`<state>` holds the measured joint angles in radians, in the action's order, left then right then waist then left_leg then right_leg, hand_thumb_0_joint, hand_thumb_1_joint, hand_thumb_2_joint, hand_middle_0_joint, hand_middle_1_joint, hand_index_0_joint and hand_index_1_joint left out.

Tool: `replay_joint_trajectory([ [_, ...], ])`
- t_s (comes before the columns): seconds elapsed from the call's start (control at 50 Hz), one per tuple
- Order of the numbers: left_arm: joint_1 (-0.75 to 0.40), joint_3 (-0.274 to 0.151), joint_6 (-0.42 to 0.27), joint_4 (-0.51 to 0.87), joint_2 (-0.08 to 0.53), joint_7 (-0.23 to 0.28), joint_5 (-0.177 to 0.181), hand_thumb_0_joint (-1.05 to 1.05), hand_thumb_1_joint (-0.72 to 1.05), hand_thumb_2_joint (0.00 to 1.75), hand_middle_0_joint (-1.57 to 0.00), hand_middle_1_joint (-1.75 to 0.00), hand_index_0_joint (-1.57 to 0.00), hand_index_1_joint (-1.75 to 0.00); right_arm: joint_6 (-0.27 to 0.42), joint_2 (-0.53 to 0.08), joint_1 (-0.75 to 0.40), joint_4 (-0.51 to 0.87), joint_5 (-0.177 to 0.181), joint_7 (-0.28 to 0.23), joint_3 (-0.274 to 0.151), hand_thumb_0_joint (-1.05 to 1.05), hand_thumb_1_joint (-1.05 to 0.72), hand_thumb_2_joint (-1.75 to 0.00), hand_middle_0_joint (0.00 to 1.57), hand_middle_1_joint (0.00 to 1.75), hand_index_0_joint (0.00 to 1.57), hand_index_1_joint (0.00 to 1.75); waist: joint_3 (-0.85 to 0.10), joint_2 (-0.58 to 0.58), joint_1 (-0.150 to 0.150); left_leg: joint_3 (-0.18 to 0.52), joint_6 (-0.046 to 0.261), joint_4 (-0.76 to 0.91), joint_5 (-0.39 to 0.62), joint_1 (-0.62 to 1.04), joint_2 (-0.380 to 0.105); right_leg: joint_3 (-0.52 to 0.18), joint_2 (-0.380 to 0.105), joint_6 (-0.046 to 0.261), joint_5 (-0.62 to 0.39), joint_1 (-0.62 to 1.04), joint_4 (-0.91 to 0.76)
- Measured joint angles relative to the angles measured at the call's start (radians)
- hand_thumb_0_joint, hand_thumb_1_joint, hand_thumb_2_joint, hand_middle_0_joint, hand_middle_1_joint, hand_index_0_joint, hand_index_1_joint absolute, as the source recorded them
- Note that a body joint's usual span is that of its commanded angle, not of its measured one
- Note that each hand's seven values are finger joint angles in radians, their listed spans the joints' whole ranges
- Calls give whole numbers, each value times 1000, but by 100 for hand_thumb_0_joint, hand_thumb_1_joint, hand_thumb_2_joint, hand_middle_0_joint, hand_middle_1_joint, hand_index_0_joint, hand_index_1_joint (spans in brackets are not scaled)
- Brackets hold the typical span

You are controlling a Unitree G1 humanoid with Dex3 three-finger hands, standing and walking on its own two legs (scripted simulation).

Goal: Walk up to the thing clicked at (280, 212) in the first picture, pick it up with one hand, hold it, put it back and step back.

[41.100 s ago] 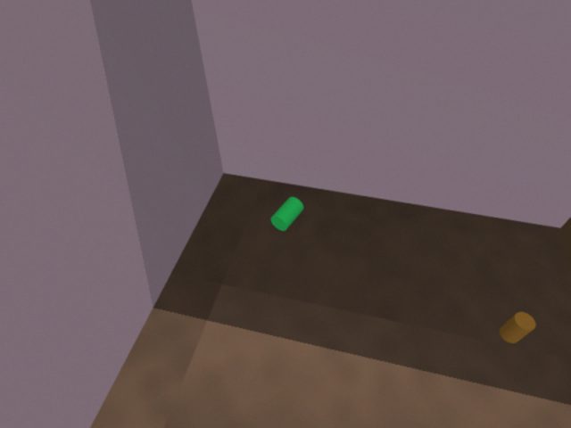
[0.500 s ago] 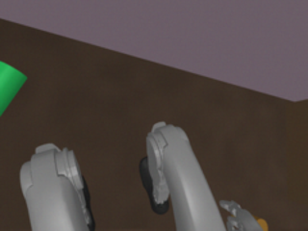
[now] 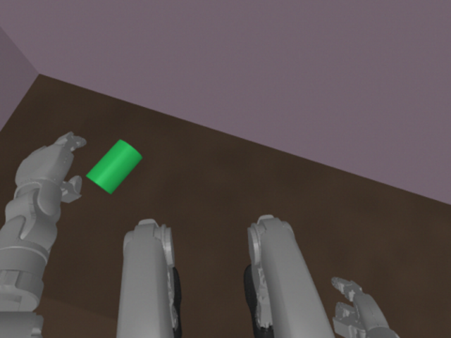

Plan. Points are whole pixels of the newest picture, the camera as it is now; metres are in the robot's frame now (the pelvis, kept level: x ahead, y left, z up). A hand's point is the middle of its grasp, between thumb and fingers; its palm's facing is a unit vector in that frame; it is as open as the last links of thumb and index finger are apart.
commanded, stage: home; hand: left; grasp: from above
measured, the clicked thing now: (115, 166) +0.53 +0.30 -0.40
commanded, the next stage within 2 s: none
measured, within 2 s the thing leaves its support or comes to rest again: neither
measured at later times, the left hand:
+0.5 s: hand (37, 231) +0.28 +0.22 +0.10, palm faces +0.02 -0.93 -0.37, open 7.7 cm
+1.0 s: hand out of the picture +0.24 +0.21 +0.23, palm faces +0.19 -0.96 -0.21, open 7.4 cm
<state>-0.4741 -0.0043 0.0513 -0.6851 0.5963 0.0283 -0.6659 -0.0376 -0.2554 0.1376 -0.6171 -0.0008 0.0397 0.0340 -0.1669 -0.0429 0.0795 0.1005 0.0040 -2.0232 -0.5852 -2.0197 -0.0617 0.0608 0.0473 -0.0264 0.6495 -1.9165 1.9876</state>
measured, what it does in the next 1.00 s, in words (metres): rises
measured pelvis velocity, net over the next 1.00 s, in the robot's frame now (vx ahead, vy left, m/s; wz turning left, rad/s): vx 0.10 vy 0.01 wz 0.14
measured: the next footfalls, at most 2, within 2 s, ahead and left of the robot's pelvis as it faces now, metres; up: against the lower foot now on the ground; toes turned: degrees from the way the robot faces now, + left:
none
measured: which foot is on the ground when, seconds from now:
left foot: down 0.00-1.00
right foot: down 0.00-1.00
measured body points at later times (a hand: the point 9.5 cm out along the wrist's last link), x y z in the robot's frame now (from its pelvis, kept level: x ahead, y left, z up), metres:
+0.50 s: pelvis +0.05 +0.00 +0.19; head +0.15 +0.03 +0.63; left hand +0.27 +0.27 +0.12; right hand +0.25 -0.23 +0.10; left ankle +0.10 +0.13 -0.41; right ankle +0.10 -0.13 -0.41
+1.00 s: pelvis +0.10 +0.01 +0.27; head +0.12 +0.01 +0.72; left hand +0.22 +0.26 +0.24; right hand +0.30 -0.21 +0.21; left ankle +0.10 +0.13 -0.41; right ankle +0.10 -0.13 -0.41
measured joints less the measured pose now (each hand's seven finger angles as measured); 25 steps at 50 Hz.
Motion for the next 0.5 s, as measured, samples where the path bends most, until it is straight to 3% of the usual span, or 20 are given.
replay_joint_trajectory([
  [0.1, 143, 14, 29, 122, -69, -22, 157, 1, 65, 106, -26, -53, -25, -53, 41, -3, -9, 10, 24, -32, -10, 0, -90, -89, 20, 30, 21, 30, -25, 11, -20, -8, -5, 124, 6, 145, 5, -2, -9, 12, -5, 140, -116],
  [0.24, 316, -14, 87, 268, -162, 16, 289, 1, 79, 100, -24, -43, -24, -43, 88, -2, -26, 20, 49, -77, -27, 0, -90, -90, 20, 30, 21, 30, -27, 24, -21, -12, -21, 288, 19, 350, 13, 1, -20, 22, -15, 344, -279],
  [0.4, 495, -22, 203, 400, -238, 35, 494, 1, 83, 94, -22, -36, -22, -36, 124, 19, -17, 23, 57, -115, -26, 1, -90, -90, 20, 30, 21, 30, -28, 14, -16, -25, -24, 491, 31, 611, 12, -4, -23, 25, -34, 602, -486],
  [0.5, 607, -22, 267, 480, -282, 42, 592, 1, 82, 89, -21, -32, -21, -32, 149, 33, 20, 29, 55, -141, -8, 1, -90, -90, 20, 30, 21, 30, -20, 8, -12, -32, -23, 638, 51, 794, 11, -6, -23, 25, -61, 786, -641],
])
